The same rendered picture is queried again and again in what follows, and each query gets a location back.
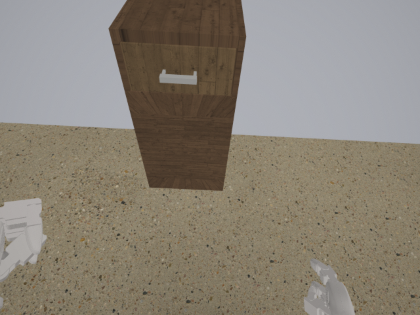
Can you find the robot right hand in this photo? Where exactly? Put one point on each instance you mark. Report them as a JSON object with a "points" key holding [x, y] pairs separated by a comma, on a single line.
{"points": [[333, 299]]}

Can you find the robot left hand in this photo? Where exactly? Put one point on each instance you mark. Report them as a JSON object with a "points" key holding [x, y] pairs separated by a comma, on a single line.
{"points": [[21, 224]]}

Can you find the cabinet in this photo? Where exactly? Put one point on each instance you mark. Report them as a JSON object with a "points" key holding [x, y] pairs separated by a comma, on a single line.
{"points": [[183, 138]]}

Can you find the drawer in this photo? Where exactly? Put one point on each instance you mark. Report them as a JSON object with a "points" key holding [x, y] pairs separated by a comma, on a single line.
{"points": [[144, 63]]}

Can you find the handle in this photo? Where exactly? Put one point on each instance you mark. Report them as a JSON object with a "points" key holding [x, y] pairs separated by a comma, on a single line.
{"points": [[180, 79]]}

